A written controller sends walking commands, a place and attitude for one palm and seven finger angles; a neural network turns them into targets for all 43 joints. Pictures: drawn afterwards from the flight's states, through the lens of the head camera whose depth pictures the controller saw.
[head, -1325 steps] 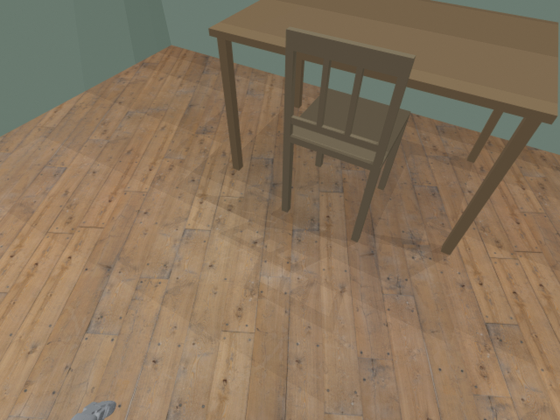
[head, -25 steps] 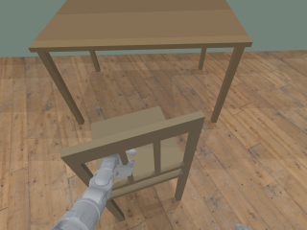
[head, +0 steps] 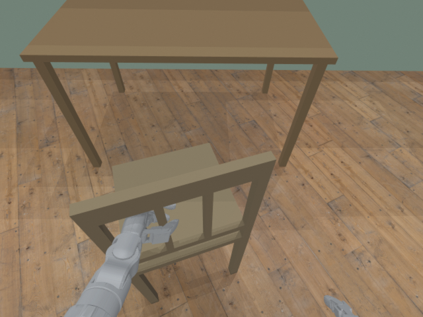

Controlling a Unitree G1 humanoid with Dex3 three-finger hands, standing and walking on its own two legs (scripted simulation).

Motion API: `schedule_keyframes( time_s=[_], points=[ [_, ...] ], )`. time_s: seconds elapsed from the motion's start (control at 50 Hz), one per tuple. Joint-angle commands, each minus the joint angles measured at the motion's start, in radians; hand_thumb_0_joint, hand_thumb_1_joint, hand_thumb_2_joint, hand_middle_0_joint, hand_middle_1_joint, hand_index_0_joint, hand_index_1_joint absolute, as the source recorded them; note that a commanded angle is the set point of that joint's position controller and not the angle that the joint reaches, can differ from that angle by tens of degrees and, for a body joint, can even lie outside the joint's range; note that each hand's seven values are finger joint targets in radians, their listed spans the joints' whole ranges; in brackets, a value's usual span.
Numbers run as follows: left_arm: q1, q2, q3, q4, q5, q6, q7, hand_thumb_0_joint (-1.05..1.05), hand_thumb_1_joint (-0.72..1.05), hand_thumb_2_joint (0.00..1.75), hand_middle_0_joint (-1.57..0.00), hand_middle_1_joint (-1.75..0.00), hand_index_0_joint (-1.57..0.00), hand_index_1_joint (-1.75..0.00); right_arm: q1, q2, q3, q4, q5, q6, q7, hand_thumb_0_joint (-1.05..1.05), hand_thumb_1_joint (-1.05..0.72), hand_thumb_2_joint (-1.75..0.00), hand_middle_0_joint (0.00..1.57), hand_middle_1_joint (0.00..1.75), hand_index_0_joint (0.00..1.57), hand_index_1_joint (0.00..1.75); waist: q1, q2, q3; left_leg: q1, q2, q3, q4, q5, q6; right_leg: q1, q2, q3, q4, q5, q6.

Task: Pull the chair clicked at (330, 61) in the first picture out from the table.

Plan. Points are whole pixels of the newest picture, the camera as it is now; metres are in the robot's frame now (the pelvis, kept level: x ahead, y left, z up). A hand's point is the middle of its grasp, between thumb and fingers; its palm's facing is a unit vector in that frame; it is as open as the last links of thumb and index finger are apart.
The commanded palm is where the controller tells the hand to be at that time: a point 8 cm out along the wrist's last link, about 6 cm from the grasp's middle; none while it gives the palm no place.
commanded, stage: open the thumb and straighten the fingers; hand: left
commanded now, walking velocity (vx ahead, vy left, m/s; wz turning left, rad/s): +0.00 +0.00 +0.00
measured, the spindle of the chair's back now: (164, 228) +0.33 +0.11 -0.11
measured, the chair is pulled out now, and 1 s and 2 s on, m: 0.54 0.54 0.54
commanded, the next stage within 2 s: draw the fingers out of the gap in 0.56 s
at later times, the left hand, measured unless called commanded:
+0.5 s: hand (155, 229) +0.30 +0.12 -0.05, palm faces -0.16 -0.97 -0.17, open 16.6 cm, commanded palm +0.29 +0.17 -0.02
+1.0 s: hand (150, 260) +0.24 +0.12 -0.05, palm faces -0.16 -0.97 -0.17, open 17.5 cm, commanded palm +0.23 +0.17 -0.03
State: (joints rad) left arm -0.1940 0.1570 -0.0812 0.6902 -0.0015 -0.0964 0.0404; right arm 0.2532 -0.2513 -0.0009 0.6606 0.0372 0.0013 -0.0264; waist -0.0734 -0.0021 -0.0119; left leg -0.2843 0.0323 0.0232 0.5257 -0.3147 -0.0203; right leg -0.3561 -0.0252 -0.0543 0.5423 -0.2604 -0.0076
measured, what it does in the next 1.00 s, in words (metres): stands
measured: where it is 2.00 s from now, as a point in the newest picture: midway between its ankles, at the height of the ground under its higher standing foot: outside the picture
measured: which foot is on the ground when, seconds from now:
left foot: down 0.00-1.00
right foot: down 0.00-1.00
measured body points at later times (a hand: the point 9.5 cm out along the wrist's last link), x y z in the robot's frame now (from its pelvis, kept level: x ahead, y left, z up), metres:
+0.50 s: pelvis +0.00 +0.01 -0.02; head +0.04 -0.01 +0.43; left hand +0.31 +0.17 -0.03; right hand +0.11 -0.24 -0.13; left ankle -0.03 +0.13 -0.73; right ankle +0.01 -0.11 -0.73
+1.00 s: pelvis +0.01 +0.01 -0.02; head +0.04 -0.01 +0.43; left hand +0.25 +0.18 -0.04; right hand +0.16 -0.24 -0.12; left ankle -0.03 +0.13 -0.73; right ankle +0.01 -0.11 -0.73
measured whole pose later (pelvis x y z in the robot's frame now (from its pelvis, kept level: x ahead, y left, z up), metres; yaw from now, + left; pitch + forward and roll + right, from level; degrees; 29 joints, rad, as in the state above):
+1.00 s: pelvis +0.01 +0.01 -0.02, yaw +1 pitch +8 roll +0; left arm 0.17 0.18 -0.12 0.19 -0.02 0.10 -0.04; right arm 0.27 -0.27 0.01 0.54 0.03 -0.08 -0.03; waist -0.05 0.06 -0.09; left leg -0.46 0.02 0.00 0.75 -0.43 -0.01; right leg -0.52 -0.05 -0.07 0.75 -0.37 0.00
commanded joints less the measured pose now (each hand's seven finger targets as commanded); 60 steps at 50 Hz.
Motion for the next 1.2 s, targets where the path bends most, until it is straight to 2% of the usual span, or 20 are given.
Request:
schedule_keyframes(
  time_s=[0.0, 0.02, 0.04, 0.12, 0.14, 0.3, 0.32, 0.4, 0.48, 0.52, 0.62, 0.64, 0.66, 0.68, 0.74, 0.8, 0.96, 1.02, 1.1, 1.18],
  points=[
    [-0.209, 0.059, 0.003, -0.224, 0.002, -0.019, -0.027, 0.0, -0.31, 0.32, -0.5, -1.45, -0.5, -1.45, -0.009, -0.123, -0.045, -0.13, 0.006, -0.063, 0.015, 0.0, -0.9, -0.9, 0.2, 0.3, 0.2, 0.3, 0.003, 0.046, -0.256, -0.011, -0.018, 0.014, -0.002, 0.28, 0.043, 0.12, -0.016, 0.007, -0.009, 0.322, -0.017],
    [-0.195, 0.054, 0.006, -0.216, -0.001, 0.002, -0.032, 0.0, -0.43, 0.26, -0.47, -1.38, -0.47, -1.38, -0.01, -0.127, -0.048, -0.138, 0.007, -0.062, 0.018, 0.0, -0.9, -0.9, 0.2, 0.3, 0.2, 0.3, 0.006, 0.039, -0.256, -0.031, -0.021, 0.015, 0.006, 0.253, 0.043, 0.106, -0.013, 0.006, 0.0, 0.302, -0.015],
    [-0.297, 0.17, 0.097, -0.276, -0.003, 0.01, -0.023, 0.0, -0.55, 0.2, -0.45, -1.3, -0.45, -1.3, -0.005, -0.14, -0.049, -0.14, 0.006, -0.059, 0.012, 0.0, -0.9, -0.9, 0.2, 0.3, 0.2, 0.3, 0.006, 0.032, -0.291, -0.041, -0.024, 0.012, 0.004, 0.221, 0.047, 0.128, -0.012, 0.016, -0.002, 0.29, -0.011],
    [-0.255, 0.115, 0.079, -0.264, -0.028, 0.05, -0.037, 0.0, -0.55, 0.2, -0.35, -1.01, -0.35, -1.01, -0.012, -0.136, -0.044, -0.165, 0.006, -0.072, -0.001, 0.0, -0.9, -0.9, 0.2, 0.3, 0.2, 0.3, 0.006, -0.05, -0.276, -0.095, -0.028, 0.013, 0.008, 0.164, 0.051, 0.121, -0.004, 0.01, 0.011, 0.236, -0.001],
    [-0.249, 0.134, 0.096, -0.271, -0.028, 0.052, -0.038, 0.0, -0.55, 0.2, -0.32, -0.94, -0.32, -0.94, -0.009, -0.14, -0.048, -0.165, 0.005, -0.074, -0.004, 0.0, -0.9, -0.9, 0.2, 0.3, 0.2, 0.3, 0.009, -0.059, -0.284, -0.097, -0.028, 0.014, 0.015, 0.167, 0.051, 0.118, -0.003, 0.012, 0.017, 0.237, 0.0],
    [-0.275, 0.106, 0.069, -0.315, -0.034, 0.061, -0.069, 0.0, -0.55, 0.2, -0.13, -0.36, -0.13, -0.36, 0.006, -0.136, -0.044, -0.179, 0.003, -0.099, -0.014, 0.0, -0.9, -0.9, 0.2, 0.3, 0.2, 0.3, -0.005, -0.016, -0.289, -0.107, -0.03, 0.009, 0.054, 0.145, 0.049, 0.049, 0.005, 0.01, 0.048, 0.181, 0.003],
    [-0.248, 0.172, 0.126, -0.3, -0.031, 0.065, -0.072, 0.0, -0.55, 0.2, -0.1, -0.29, -0.1, -0.29, 0.012, -0.145, -0.045, -0.176, 0.003, -0.099, -0.015, 0.0, -0.9, -0.9, 0.2, 0.3, 0.2, 0.3, 0.007, -0.035, -0.287, -0.117, -0.027, 0.002, 0.057, 0.146, 0.048, 0.056, 0.005, 0.009, 0.055, 0.176, 0.001],
    [-0.205, 0.107, 0.069, -0.345, -0.038, 0.079, -0.085, 0.0, -0.55, 0.2, 0.0, 0.0, 0.0, 0.0, 0.011, -0.138, -0.043, -0.188, 0.003, -0.114, -0.012, 0.0, -0.9, -0.9, 0.2, 0.3, 0.2, 0.3, 0.002, -0.031, -0.313, -0.095, -0.025, -0.006, 0.073, 0.209, 0.046, 0.049, 0.006, -0.001, 0.074, 0.23, 0.0],
    [-0.187, 0.151, 0.103, -0.365, -0.035, 0.094, -0.079, 0.0, -0.55, 0.2, 0.0, 0.0, 0.0, 0.0, 0.007, -0.145, -0.042, -0.193, 0.0, -0.115, -0.015, 0.0, -0.9, -0.9, 0.2, 0.3, 0.2, 0.3, 0.006, -0.064, -0.295, -0.125, -0.027, -0.01, 0.083, 0.206, 0.046, 0.052, 0.004, 0.0, 0.083, 0.233, 0.002],
    [-0.181, 0.121, 0.073, -0.411, -0.024, 0.093, -0.074, 0.0, -0.55, 0.2, 0.0, 0.0, 0.0, 0.0, 0.005, -0.133, -0.041, -0.199, -0.001, -0.118, -0.013, 0.0, -0.9, -0.9, 0.2, 0.3, 0.2, 0.3, 0.007, -0.007, -0.311, -0.104, -0.028, -0.007, 0.088, 0.231, 0.045, 0.047, 0.002, 0.0, 0.093, 0.25, -0.001],
    [-0.176, 0.105, 0.048, -0.459, -0.014, 0.113, -0.064, 0.0, -0.55, 0.2, 0.0, 0.0, 0.0, 0.0, 0.007, -0.132, -0.042, -0.203, -0.001, -0.118, -0.011, 0.0, -0.9, -0.9, 0.2, 0.3, 0.2, 0.3, -0.003, 0.011, -0.323, -0.082, -0.027, -0.012, 0.105, 0.265, 0.044, 0.027, 0.003, -0.005, 0.105, 0.269, -0.002],
    [-0.115, 0.17, 0.122, -0.376, -0.014, 0.126, -0.064, 0.0, -0.55, 0.2, 0.0, 0.0, 0.0, 0.0, 0.013, -0.143, -0.042, -0.196, -0.006, -0.111, -0.012, 0.0, -0.9, -0.9, 0.2, 0.3, 0.2, 0.3, 0.009, -0.042, -0.292, -0.122, -0.027, -0.013, 0.114, 0.25, 0.043, 0.026, 0.004, -0.004, 0.11, 0.27, -0.001],
    [-0.058, 0.145, 0.109, -0.391, -0.02, 0.13, -0.073, 0.0, -0.55, 0.2, 0.0, 0.0, 0.0, 0.0, 0.004, -0.139, -0.039, -0.212, -0.004, -0.107, -0.01, 0.0, -0.9, -0.9, 0.2, 0.3, 0.2, 0.3, 0.021, -0.029, -0.29, -0.139, -0.031, -0.006, 0.11, 0.238, 0.042, 0.036, 0.001, -0.003, 0.111, 0.27, -0.001],
    [-0.02, 0.17, 0.129, -0.389, -0.021, 0.136, -0.075, 0.0, -0.55, 0.2, 0.0, 0.0, 0.0, 0.0, 0.002, -0.144, -0.039, -0.218, -0.005, -0.102, -0.009, 0.0, -0.9, -0.9, 0.2, 0.3, 0.2, 0.3, 0.026, -0.06, -0.287, -0.151, -0.031, -0.01, 0.111, 0.241, 0.043, 0.048, 0.002, -0.006, 0.112, 0.276, -0.003],
    [0.058, 0.124, 0.081, -0.496, -0.029, 0.134, -0.096, 0.0, -0.55, 0.2, 0.0, 0.0, 0.0, 0.0, -0.025, -0.134, -0.039, -0.252, 0.0, -0.107, -0.005, 0.0, -0.9, -0.9, 0.2, 0.3, 0.2, 0.3, 0.033, -0.011, -0.314, -0.142, -0.032, 0.001, 0.115, 0.251, 0.042, 0.064, -0.004, -0.004, 0.119, 0.285, -0.005],
    [0.084, 0.117, 0.041, -0.619, -0.026, 0.126, -0.099, 0.0, -0.55, 0.2, 0.0, 0.0, 0.0, 0.0, -0.03, -0.131, -0.039, -0.269, 0.002, -0.119, -0.006, 0.0, -0.9, -0.9, 0.2, 0.3, 0.2, 0.3, 0.019, 0.032, -0.32, -0.111, -0.027, -0.009, 0.126, 0.283, 0.042, 0.041, -0.002, -0.008, 0.122, 0.281, -0.008],
    [0.202, 0.099, -0.001, -0.735, -0.016, 0.149, -0.065, 0.0, -0.55, 0.2, 0.0, 0.0, 0.0, 0.0, -0.029, -0.131, -0.034, -0.277, -0.003, -0.149, -0.021, 0.0, -0.9, -0.9, 0.2, 0.3, 0.2, 0.3, -0.003, -0.038, -0.267, -0.129, -0.028, -0.036, 0.144, 0.23, 0.044, -0.024, 0.004, -0.026, 0.136, 0.216, 0.001],
    [0.272, 0.104, -0.006, -0.773, 0.0, 0.161, -0.06, 0.0, -0.55, 0.2, 0.0, 0.0, 0.0, 0.0, -0.037, -0.126, -0.03, -0.289, -0.006, -0.152, -0.021, 0.0, -0.9, -0.9, 0.2, 0.3, 0.2, 0.3, 0.012, 0.001, -0.272, -0.131, -0.034, -0.035, 0.152, 0.227, 0.045, -0.023, -0.001, -0.022, 0.145, 0.205, -0.003],
    [0.374, 0.126, 0.014, -0.834, 0.002, 0.18, -0.053, 0.0, -0.55, 0.2, 0.0, 0.0, 0.0, 0.0, -0.046, -0.119, -0.027, -0.312, -0.005, -0.153, -0.022, 0.0, -0.9, -0.9, 0.2, 0.3, 0.2, 0.3, 0.026, -0.001, -0.28, -0.147, -0.036, -0.034, 0.163, 0.219, 0.043, -0.011, -0.005, -0.019, 0.153, 0.201, -0.004],
    [0.445, 0.114, -0.008, -0.871, 0.007, 0.196, -0.054, 0.0, -0.55, 0.2, 0.0, 0.0, 0.0, 0.0, -0.061, -0.114, -0.023, -0.33, -0.005, -0.153, -0.024, 0.0, -0.9, -0.9, 0.2, 0.3, 0.2, 0.3, 0.024, -0.014, -0.233, -0.186, -0.039, -0.035, 0.174, 0.17, 0.045, -0.037, -0.005, -0.019, 0.153, 0.157, -0.003]
  ],
)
